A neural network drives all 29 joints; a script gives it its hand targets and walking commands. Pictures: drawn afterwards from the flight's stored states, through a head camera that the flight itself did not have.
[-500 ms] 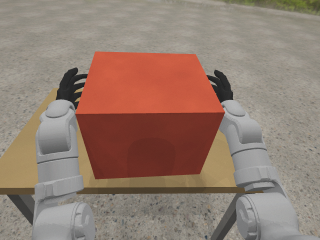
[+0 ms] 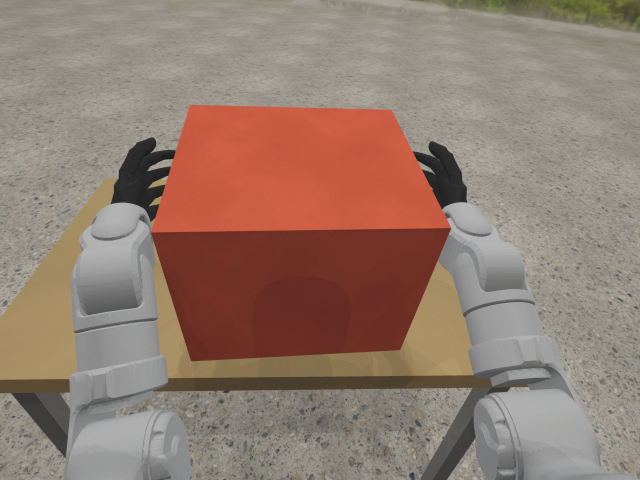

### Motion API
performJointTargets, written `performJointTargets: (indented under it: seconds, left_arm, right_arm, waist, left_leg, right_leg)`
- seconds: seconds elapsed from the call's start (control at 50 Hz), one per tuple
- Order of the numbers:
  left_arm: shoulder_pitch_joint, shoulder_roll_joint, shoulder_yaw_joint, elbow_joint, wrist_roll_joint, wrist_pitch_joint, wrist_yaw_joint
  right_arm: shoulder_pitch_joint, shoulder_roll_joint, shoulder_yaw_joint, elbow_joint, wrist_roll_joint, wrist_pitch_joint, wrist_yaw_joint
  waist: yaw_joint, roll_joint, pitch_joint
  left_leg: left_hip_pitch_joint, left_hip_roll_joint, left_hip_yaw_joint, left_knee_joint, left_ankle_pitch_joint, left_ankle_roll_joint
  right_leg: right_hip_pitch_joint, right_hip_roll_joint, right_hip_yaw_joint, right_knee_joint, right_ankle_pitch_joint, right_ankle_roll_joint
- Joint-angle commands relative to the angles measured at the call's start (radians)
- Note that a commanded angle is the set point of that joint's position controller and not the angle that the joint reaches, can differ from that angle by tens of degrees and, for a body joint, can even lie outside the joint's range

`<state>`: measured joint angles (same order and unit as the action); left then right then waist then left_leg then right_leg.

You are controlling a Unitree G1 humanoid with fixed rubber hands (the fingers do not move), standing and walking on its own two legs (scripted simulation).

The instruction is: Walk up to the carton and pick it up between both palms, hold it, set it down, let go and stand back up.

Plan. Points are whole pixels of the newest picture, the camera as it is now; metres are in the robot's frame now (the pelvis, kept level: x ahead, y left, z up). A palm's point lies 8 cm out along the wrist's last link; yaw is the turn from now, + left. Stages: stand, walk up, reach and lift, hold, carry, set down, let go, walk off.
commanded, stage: hold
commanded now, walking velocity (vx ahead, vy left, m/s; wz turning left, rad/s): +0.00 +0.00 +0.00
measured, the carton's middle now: (296, 229) +0.39 +0.00 +0.17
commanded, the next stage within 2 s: none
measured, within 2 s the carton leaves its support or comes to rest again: neither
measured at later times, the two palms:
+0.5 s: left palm (133, 207) +0.36 +0.18 +0.22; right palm (446, 207) +0.36 -0.18 +0.22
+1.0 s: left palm (129, 206) +0.36 +0.19 +0.23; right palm (442, 198) +0.37 -0.17 +0.23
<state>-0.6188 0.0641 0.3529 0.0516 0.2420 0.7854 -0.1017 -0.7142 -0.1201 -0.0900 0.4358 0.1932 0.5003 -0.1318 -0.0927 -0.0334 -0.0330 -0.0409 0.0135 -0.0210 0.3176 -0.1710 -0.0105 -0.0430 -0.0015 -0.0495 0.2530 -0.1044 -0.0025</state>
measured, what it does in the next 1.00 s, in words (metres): stands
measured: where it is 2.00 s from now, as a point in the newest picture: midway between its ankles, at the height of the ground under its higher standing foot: outside the picture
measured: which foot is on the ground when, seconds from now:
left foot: down 0.00-1.00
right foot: down 0.00-1.00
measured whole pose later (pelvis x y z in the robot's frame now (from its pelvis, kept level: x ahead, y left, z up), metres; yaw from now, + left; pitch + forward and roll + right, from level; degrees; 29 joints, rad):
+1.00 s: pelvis +0.00 +0.00 +0.00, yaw +0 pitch -6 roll -1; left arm -0.63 0.07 0.35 0.04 0.23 0.79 -0.09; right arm -0.74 -0.13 -0.08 0.45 0.20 0.50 -0.13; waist -0.09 -0.03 -0.04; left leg -0.05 0.01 -0.03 0.32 -0.17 -0.01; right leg -0.05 0.00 -0.05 0.26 -0.11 0.00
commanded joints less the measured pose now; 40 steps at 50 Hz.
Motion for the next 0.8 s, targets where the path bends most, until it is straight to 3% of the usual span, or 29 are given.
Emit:
performJointTargets:
  seconds: [0.0,0.4,0.66,0.7,0.72,0.78]
  left_arm:
    - [-0.619,-0.436,-0.463,-0.114,-0.169,-0.049,-0.125]
    - [-0.648,-0.443,-0.450,-0.067,-0.163,-0.052,-0.124]
    - [-0.614,-0.434,-0.436,-0.076,-0.155,-0.047,-0.134]
    - [-0.620,-0.432,-0.437,-0.076,-0.156,-0.048,-0.135]
    - [-0.635,-0.429,-0.444,-0.098,-0.164,-0.046,-0.128]
    - [-0.643,-0.438,-0.470,-0.121,-0.180,-0.045,-0.116]
  right_arm:
    - [-0.667,0.477,0.343,-0.290,0.118,-0.061,0.136]
    - [-0.699,0.478,0.314,-0.254,0.094,-0.070,0.148]
    - [-0.683,0.481,0.334,-0.275,0.110,-0.069,0.136]
    - [-0.687,0.480,0.334,-0.277,0.113,-0.067,0.133]
    - [-0.733,0.464,0.357,-0.277,0.132,-0.070,0.139]
    - [-0.719,0.472,0.357,-0.287,0.136,-0.072,0.144]
  waist:
    - [-0.002,0.054,-0.365]
    - [0.000,0.064,-0.361]
    - [0.002,0.039,-0.369]
    - [0.002,0.043,-0.362]
    - [0.019,0.073,-0.372]
    - [0.007,0.068,-0.384]
  left_leg:
    - [-0.030,-0.060,0.040,-0.041,0.216,-0.026]
    - [-0.051,-0.055,0.043,-0.058,0.143,-0.021]
    - [-0.036,-0.062,0.045,-0.045,0.201,-0.019]
    - [-0.040,-0.064,0.044,-0.044,0.208,-0.021]
    - [-0.044,-0.064,0.040,-0.038,0.230,-0.027]
    - [-0.020,-0.061,0.040,-0.029,0.254,-0.030]
  right_leg:
    - [0.218,0.053,0.005,0.013,0.161,0.014]
    - [0.198,0.048,0.001,0.007,0.084,0.011]
    - [0.236,0.049,0.007,0.011,0.162,0.019]
    - [0.232,0.049,0.006,0.012,0.169,0.020]
    - [0.225,0.053,-0.002,0.019,0.138,0.011]
    - [0.202,0.058,-0.004,0.017,0.135,0.010]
